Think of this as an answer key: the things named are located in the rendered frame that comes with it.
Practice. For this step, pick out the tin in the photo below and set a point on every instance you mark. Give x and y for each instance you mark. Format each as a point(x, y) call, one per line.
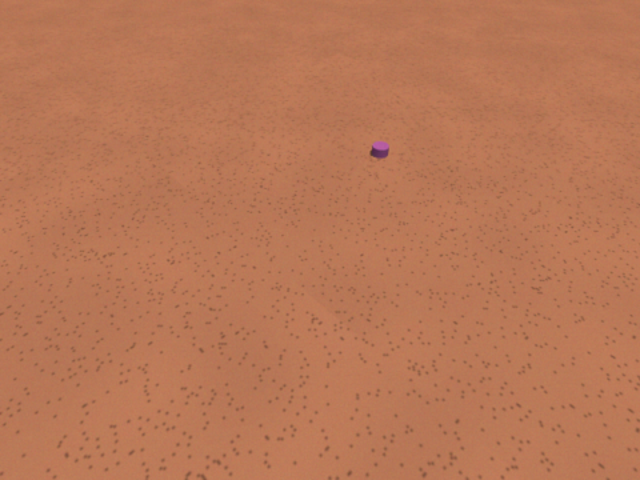
point(380, 149)

